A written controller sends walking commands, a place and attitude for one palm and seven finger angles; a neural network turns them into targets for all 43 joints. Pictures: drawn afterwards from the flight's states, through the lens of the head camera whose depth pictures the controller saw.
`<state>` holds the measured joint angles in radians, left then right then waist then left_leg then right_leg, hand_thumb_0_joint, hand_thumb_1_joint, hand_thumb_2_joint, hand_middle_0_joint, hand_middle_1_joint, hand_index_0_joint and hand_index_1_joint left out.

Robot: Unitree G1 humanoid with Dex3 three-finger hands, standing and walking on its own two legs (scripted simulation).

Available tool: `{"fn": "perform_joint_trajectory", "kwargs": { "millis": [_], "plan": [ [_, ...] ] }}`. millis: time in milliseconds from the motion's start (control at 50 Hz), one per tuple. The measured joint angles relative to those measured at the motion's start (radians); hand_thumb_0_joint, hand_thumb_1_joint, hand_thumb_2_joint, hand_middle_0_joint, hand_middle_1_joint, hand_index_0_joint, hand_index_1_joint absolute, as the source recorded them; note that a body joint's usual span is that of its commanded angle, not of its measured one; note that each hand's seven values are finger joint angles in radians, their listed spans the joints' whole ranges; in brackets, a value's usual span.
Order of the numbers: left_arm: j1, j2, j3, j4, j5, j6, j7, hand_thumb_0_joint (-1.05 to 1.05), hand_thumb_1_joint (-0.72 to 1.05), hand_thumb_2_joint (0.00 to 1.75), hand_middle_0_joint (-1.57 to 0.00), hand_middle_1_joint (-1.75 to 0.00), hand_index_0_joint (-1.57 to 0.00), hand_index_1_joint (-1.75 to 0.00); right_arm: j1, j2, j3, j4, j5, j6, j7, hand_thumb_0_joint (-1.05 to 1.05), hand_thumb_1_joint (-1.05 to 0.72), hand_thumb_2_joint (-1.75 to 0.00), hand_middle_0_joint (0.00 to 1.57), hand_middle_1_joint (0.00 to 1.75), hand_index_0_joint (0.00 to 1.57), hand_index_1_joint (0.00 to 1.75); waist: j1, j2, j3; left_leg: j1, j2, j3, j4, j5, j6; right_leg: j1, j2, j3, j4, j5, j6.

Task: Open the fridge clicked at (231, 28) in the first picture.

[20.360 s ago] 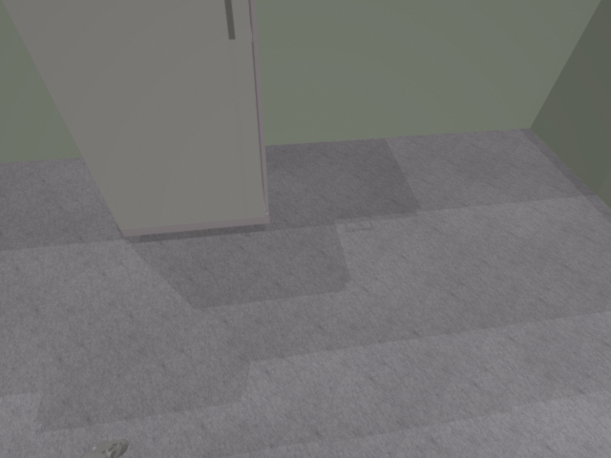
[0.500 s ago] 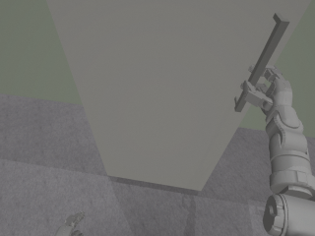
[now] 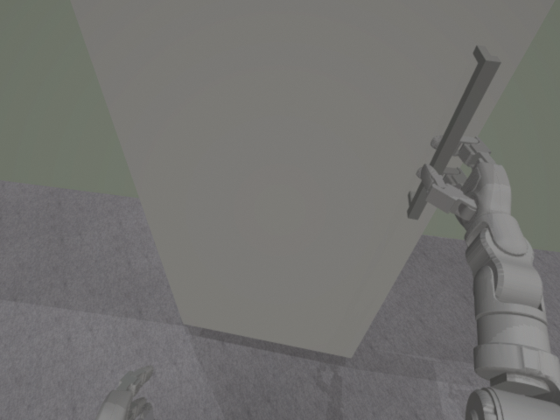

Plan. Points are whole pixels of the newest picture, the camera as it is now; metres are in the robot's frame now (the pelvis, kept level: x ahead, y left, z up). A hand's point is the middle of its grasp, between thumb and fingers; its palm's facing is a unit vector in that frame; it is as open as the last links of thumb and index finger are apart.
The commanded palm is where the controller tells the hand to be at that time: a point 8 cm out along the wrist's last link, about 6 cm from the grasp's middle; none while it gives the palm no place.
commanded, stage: pull the door a little, standing still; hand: right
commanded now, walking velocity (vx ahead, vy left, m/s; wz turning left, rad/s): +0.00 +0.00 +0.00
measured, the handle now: (442, 145) +0.45 -0.20 +0.20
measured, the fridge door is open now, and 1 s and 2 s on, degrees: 3 28 55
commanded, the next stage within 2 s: walk backward, drawing the door open in 0.26 s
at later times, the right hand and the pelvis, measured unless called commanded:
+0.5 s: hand (432, 243) +0.30 -0.16 +0.17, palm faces +0.13 +0.98 -0.16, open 7.1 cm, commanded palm +0.26 -0.21 +0.17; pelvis -0.02 +0.01 +0.00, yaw +0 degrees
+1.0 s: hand (393, 338) +0.18 -0.09 +0.16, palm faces +0.22 +0.95 -0.23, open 7.3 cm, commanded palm +0.14 -0.13 +0.17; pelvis -0.08 +0.07 -0.02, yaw -11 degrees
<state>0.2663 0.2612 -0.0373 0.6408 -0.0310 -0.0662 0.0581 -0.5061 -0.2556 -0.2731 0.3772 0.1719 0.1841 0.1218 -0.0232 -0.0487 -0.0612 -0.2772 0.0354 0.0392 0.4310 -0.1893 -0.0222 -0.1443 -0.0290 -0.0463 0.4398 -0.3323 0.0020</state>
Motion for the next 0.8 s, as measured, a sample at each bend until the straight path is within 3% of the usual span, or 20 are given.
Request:
{"fn": "perform_joint_trajectory", "kwargs": {
  "millis": [180,380,500,560,640,700,800],
  "plan": [
    [-0.058,-0.011,-0.019,-0.015,0.004,0.004,0.014,0.02,0.9,0.9,-0.2,-0.3,-0.2,-0.3,0.014,0.015,0.02,-0.022,0.002,0.031,-0.006,0.01,-0.62,-0.79,0.29,1.32,0.29,1.31,-0.014,0.0,0.005,0.013,0.006,0.008,0.006,0.003,0.003,0.013,0.005,0.009,-0.003,0.011,0.002],
    [-0.068,-0.021,-0.03,-0.048,0.003,0.006,-0.001,0.02,0.9,0.9,-0.2,-0.3,-0.2,-0.3,0.251,0.053,0.035,-0.301,0.024,0.07,-0.004,0.0,-0.66,-0.77,0.27,1.31,0.25,1.28,-0.019,-0.009,0.004,0.049,-0.004,-0.008,0.004,0.003,0.008,0.066,-0.002,-0.009,-0.023,0.016,0.008],
    [-0.096,-0.026,-0.018,-0.055,0.034,0.028,0.018,0.01,0.9,0.9,-0.2,-0.3,-0.2,-0.3,0.393,0.02,0.148,-0.46,-0.083,-0.116,-0.129,-0.03,-0.62,-0.78,0.34,1.34,0.22,1.24,0.01,0.003,0.027,0.014,-0.008,0.011,0.008,0.018,0.006,-0.006,-0.011,0.011,0.044,0.002,0.007],
    [-0.103,-0.032,-0.012,-0.061,0.045,0.056,0.025,0.01,0.9,0.9,-0.2,-0.3,-0.2,-0.3,0.446,0.018,0.173,-0.527,-0.112,-0.169,-0.169,-0.05,-0.61,-0.78,0.38,1.36,0.2,1.23,0.025,0.029,0.047,-0.008,0.006,0.003,0.024,0.024,0.002,-0.016,0.004,0.005,0.038,0.018,0.001],
    [-0.095,-0.05,-0.006,-0.081,0.06,0.076,0.022,0.02,0.9,0.9,-0.2,-0.3,-0.2,-0.3,0.505,0.014,0.183,-0.592,-0.123,-0.199,-0.197,-0.06,-0.61,-0.78,0.4,1.37,0.19,1.23,0.037,0.051,0.068,-0.053,0.023,-0.016,0.108,0.013,0.004,-0.015,0.023,-0.007,0.033,0.031,-0.001],
    [-0.074,-0.075,-0.008,-0.081,0.069,0.076,0.015,0.02,0.9,0.9,-0.2,-0.3,-0.2,-0.3,0.539,0.016,0.188,-0.625,-0.132,-0.205,-0.209,-0.07,-0.61,-0.78,0.41,1.37,0.18,1.24,0.052,0.057,0.068,-0.057,0.008,-0.024,0.161,-0.037,0.007,-0.026,0.033,0.014,0.039,0.038,0.006],
    [-0.077,-0.093,-0.011,-0.051,0.069,0.07,0.001,0.02,0.9,0.9,-0.2,-0.3,-0.2,-0.3,0.571,0.046,0.194,-0.677,-0.152,-0.211,-0.225,-0.07,-0.61,-0.78,0.4,1.36,0.17,1.24,0.055,0.009,0.091,-0.036,-0.03,0.023,0.089,-0.015,0.055,-0.086,0.005,0.077,0.075,0.055,0.029]
  ]
}}
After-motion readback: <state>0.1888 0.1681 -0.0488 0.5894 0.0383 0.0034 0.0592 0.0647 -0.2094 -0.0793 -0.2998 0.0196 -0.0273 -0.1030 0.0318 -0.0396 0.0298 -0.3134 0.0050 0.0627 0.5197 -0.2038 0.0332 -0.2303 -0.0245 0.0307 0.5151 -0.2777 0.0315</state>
